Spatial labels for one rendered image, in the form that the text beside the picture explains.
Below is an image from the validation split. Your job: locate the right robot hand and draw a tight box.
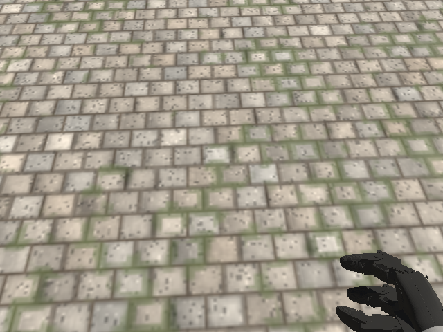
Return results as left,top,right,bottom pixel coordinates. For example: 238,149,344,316
336,250,443,332

